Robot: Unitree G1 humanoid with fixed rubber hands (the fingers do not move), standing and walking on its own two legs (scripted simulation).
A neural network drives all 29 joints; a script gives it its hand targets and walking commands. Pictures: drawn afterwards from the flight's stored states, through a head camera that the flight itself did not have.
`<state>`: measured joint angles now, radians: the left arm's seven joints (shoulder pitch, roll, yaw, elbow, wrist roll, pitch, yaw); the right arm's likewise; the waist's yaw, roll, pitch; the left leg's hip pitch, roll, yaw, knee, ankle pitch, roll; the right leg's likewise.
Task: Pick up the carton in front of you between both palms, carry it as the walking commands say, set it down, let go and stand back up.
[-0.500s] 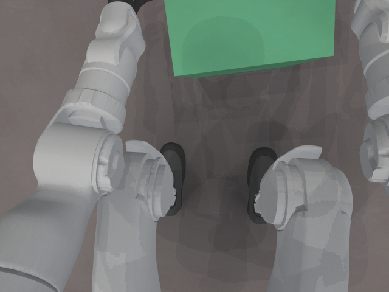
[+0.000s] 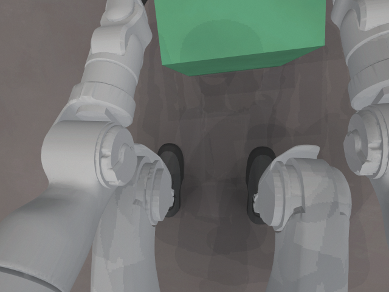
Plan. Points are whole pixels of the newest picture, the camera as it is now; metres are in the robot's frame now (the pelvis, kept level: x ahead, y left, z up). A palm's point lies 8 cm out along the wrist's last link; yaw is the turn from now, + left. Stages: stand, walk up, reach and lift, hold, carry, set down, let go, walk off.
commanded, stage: reach and lift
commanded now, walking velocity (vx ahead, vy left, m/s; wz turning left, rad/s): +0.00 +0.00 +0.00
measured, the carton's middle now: (232, 5) +0.54 -0.05 -0.23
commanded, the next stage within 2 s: none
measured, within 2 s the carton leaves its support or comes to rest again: leaves its support in 0.04 s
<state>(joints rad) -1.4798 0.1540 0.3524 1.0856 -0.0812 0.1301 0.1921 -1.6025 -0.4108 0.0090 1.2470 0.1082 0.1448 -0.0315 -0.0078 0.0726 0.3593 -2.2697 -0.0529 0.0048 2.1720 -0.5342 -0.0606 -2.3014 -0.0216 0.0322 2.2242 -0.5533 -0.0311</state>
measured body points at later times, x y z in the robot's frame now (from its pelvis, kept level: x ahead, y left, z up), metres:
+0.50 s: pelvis +0.00 +0.02 +0.09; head +0.26 -0.05 +0.45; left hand +0.52 +0.09 +0.02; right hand +0.51 -0.22 +0.02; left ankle +0.13 +0.14 -0.33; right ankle +0.11 -0.12 -0.33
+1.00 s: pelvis +0.04 +0.02 +0.21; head +0.23 -0.03 +0.61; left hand +0.49 +0.10 +0.16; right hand +0.47 -0.20 +0.16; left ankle +0.13 +0.14 -0.33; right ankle +0.11 -0.12 -0.33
